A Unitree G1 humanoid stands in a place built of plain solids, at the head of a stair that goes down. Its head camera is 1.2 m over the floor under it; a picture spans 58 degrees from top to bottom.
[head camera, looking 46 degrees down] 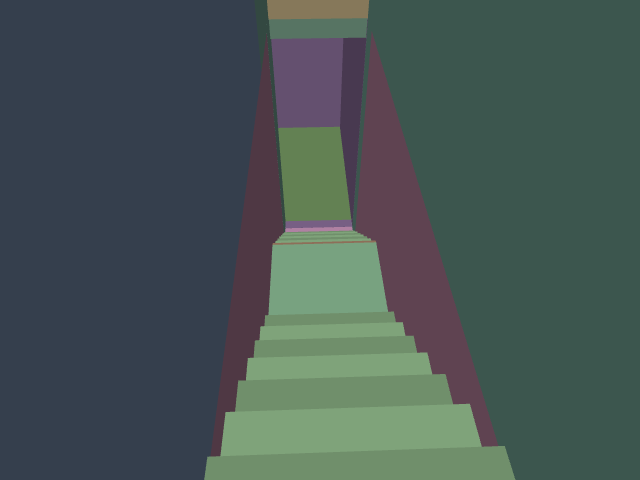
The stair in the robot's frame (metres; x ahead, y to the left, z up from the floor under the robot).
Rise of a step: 0.20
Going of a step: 0.22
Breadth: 0.91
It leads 2 degrees to the left of straight ahead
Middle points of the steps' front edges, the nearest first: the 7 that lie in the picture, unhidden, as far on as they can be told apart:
0.45 -0.11 -0.19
0.67 -0.11 -0.39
0.89 -0.10 -0.58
1.10 -0.09 -0.78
1.32 -0.08 -0.97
1.54 -0.08 -1.17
1.76 -0.07 -1.36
